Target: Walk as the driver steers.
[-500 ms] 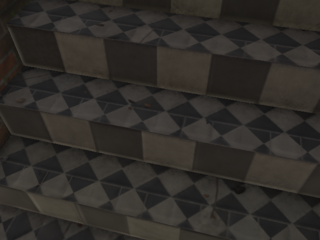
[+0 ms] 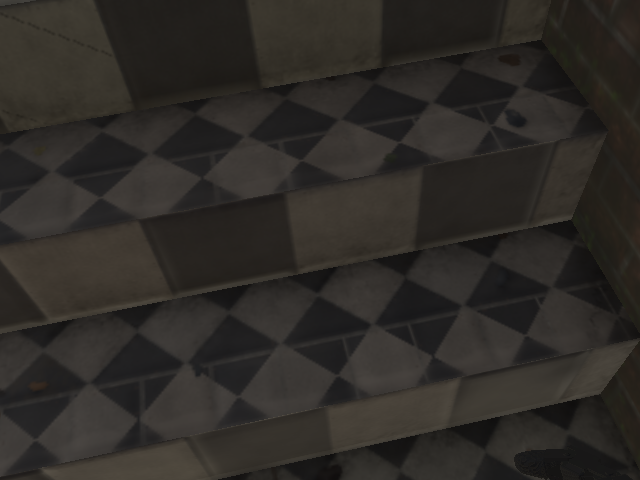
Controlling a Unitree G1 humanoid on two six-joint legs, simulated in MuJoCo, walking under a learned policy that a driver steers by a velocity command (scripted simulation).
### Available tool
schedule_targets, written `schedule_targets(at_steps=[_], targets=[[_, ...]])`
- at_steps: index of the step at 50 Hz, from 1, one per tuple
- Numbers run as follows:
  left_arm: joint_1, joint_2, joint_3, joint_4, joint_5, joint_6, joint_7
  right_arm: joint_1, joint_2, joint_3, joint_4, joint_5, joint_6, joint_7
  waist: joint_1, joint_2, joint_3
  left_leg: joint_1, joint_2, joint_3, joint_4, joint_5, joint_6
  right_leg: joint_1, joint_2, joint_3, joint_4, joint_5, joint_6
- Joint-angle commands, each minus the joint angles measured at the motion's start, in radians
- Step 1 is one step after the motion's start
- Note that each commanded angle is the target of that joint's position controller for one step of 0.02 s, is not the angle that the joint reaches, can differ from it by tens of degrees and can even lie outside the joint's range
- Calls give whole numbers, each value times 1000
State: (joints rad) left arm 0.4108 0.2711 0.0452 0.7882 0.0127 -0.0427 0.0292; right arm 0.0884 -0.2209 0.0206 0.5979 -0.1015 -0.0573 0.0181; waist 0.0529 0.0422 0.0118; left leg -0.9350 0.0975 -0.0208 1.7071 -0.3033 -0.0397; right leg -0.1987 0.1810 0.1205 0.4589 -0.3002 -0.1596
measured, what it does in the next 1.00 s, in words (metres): climbs, turning left: left foot 0.21 m higher, then right foot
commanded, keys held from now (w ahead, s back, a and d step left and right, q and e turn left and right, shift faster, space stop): w+e+shift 0.10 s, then w+q+shift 0.90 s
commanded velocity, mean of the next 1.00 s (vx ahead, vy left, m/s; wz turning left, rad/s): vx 0.75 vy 0.34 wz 0.34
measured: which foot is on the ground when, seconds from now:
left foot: up 0.00-0.20, down 0.22-0.50, up 0.52-0.82, down 0.84-1.00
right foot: down 0.00-0.22, up 0.24-0.50, down 0.52-0.84, up 0.86-1.00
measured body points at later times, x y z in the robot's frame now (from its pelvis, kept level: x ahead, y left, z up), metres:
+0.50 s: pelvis +0.29 +0.00 +0.20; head +0.33 -0.04 +0.65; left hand +0.57 +0.20 +0.16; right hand +0.37 -0.25 +0.07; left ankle +0.29 +0.09 -0.51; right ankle +0.33 -0.13 -0.47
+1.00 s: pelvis +0.47 +0.08 +0.35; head +0.49 +0.09 +0.80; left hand +0.54 +0.39 +0.28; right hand +0.70 -0.08 +0.23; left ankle +0.50 +0.16 -0.32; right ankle +0.47 -0.09 -0.10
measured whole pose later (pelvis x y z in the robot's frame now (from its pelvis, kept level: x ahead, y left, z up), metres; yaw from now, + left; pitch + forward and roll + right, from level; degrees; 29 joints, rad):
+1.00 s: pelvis +0.47 +0.08 +0.35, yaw +25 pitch +2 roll +1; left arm 0.10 0.22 0.03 0.57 0.10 -0.04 0.02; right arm 0.19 -0.23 -0.04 0.73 -0.01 0.03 0.02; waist 0.04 0.00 0.01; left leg -0.61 -0.25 -0.10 0.99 -0.39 0.10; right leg -0.80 -0.03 0.14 2.00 -0.16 -0.06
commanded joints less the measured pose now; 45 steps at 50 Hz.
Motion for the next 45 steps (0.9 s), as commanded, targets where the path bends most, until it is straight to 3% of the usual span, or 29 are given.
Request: schedule_targets(at_steps=[1, 5, 7, 8, 9, 10, 11, 12, 14, 16, 19, 23, 25, 26, 27, 28, 29, 31, 33, 36, 37, 38, 39, 40, 41, 42, 43, 44, 45], targets=[[132, 194, 45, -12, 23, -31, 13, -248, 33, 25, -223, 4, -13, -30, 28, -132, -6, -541, -51, 2, 536, -215, 35, 249, -335, 409, -106, 465, -197], [247, 136, 39, 63, 10, -42, 27, -540, 65, 67, -390, -9, -25, -56, 79, -43, 108, -565, -68, 56, 247, -407, 78, 196, -278, 348, -291, 568, -114], [-70, 126, 22, -29, -39, -20, 60, -301, 87, 83, -326, 19, 1, -40, -122, -59, -65, 401, -124, 92, -314, -243, 120, -229, -265, 105, -419, 1373, -88], [-127, 256, 51, -41, -71, -39, 53, 30, -30, 14, -167, 42, 22, -45, -264, -141, -376, 794, -251, 202, -160, -135, 88, -168, -318, 30, -256, 2174, -74], [-148, 293, 78, -55, -61, -77, 33, 220, -86, -32, -130, 72, 32, -70, -336, -232, -412, 802, -231, 137, -324, -185, 116, -41, -379, 85, 35, 2499, -63], [-184, 266, 101, -103, -67, -94, 48, 352, -175, -76, -32, 79, 59, -64, -339, 30, -400, 909, -248, 122, -532, -179, 274, -146, -380, 92, 510, 2771, 133], [-225, 290, 118, -139, -122, -79, 76, 432, -225, -131, -23, 80, 106, -10, -495, 362, -531, 1237, -54, -117, -856, 180, 605, -465, -117, 132, 1230, 1586, 355], [-337, 220, 88, -199, -39, -58, 60, 250, -218, -108, -34, 86, 122, -19, -397, 643, -618, 1155, 115, -640, -1122, 820, 695, -598, 173, 93, 1607, -365, 326], [-191, -8, 10, -224, 88, 37, 53, 41, -5, -68, -73, 100, 98, -35, -130, 56, -336, 701, 49, -664, -1063, -70, 474, -654, -13, 212, 1557, -296, 118], [-243, -21, 7, -276, 115, 86, 91, -85, 84, -30, -80, 70, 74, -28, -45, -60, 23, 197, 22, -597, -1169, -88, 399, -639, -75, 87, 1624, -351, 135], [-185, 80, 14, -259, 13, 86, 101, -121, 35, -42, -91, 36, 45, 4, -1, -98, 21, 82, -103, -253, -1290, 188, 376, -387, -150, -152, 1199, -140, 224], [-80, 27, 6, -143, -56, 84, 121, -102, -61, -62, -85, 38, 17, 21, 25, -42, -113, 52, -130, -180, -1192, 425, 322, 247, -193, -226, 513, 187, 189], [46, 26, 19, -78, -4, 75, 134, -66, -94, -79, -101, 70, 7, 43, 124, -159, -202, 280, -251, -16, -791, 389, 175, 424, -209, -216, -16, 489, 147], [84, 34, 33, -33, 12, 60, 120, -110, -54, -82, -107, 76, 2, 42, 169, -256, -97, 181, -280, -16, -296, -96, 158, 432, -285, -165, -255, 694, 154], [-9, 93, 32, -69, 74, 34, 112, 16, -7, -79, -130, 70, -4, 23, 37, -254, -70, -74, -287, -102, 416, -222, 105, 446, -481, -15, 28, 1277, 111], [-15, 148, 58, -81, 100, 26, 117, 197, -37, -104, -123, 81, 9, 1, -39, -142, -264, -186, -277, -136, 881, -289, 44, 558, -737, 162, 150, 1645, -36], [-62, 169, 78, -78, 115, 21, 123, 139, -44, -95, -144, 71, 25, -16, -59, 63, -228, -349, -253, -138, 1017, -209, 50, 553, -740, 152, 67, 1250, -99], [-65, 156, 77, -25, 119, -20, 122, -151, 27, -60, -259, 62, 52, -2, -36, -39, -47, -545, -156, -200, 978, -264, 75, 466, -706, 155, -131, 490, -82], [-40, 61, 44, 44, 113, -33, 87, -253, 37, -44, -278, 78, 60, 33, -46, -51, 32, -497, -135, -220, 790, -299, 125, 324, -634, -45, -167, 411, 16], [-118, 77, 40, 84, 94, -40, 72, -324, 57, -28, -344, 92, 103, 17, -97, -55, 146, -219, -120, -13, 356, -298, 160, 2, -512, -331, -358, 647, 88], [-103, 93, 38, 108, 79, -33, 64, -330, 78, -14, -348, 98, 125, 15, -101, -97, 132, -185, -96, 33, 208, -265, 177, 37, -482, -398, -393, 791, 90], [-240, 161, 45, 63, 26, -26, 63, -182, 106, 32, -293, 158, 132, 35, -176, -126, 59, 213, -85, 112, -374, -342, 208, -119, -413, -477, -449, 1061, 65], [-127, 200, 51, 62, -21, -12, 76, -84, 53, 5, -199, 172, 148, 40, -150, -99, -127, 499, -227, 201, -377, -268, 189, -89, -426, -410, -304, 1456, -11], [-159, 366, 80, 8, -7, -27, 72, 310, -23, -33, -112, 121, 182, 35, -272, -252, -320, 664, -296, 247, -225, -491, 185, 51, -592, -370, -9, 2246, -61], [-74, 334, 77, -32, -43, -29, 64, 204, -129, -65, -92, 75, 171, 47, -199, -166, -447, 799, -329, 131, -375, -471, 243, 24, -529, -295, 292, 2209, -12], [-120, 353, 86, -89, -42, -47, 29, 301, -183, -95, -86, 81, 166, 35, -228, -188, -528, 989, -292, -107, -563, -415, 257, -153, -485, -220, 538, 1613, 24], [-245, 259, 82, -143, 6, -60, -20, 262, -281, -133, -103, 87, 168, 7, -223, 26, -547, 1025, -236, -410, -889, -464, 297, -366, -274, -146, 809, 321, 70], [-346, 89, 39, -217, 33, -40, -51, 95, -300, -156, -127, 53, 157, -1, -165, 183, -470, 846, -119, -782, -1193, -750, 337, -568, -139, -18, 1277, 158, 103], [-423, 17, 24, -269, 78, -19, -35, -9, -267, -150, -99, 70, 136, -8, -129, 121, -370, 715, -96, -784, -1225, -680, 296, -649, -149, 61, 1511, 197, 93]])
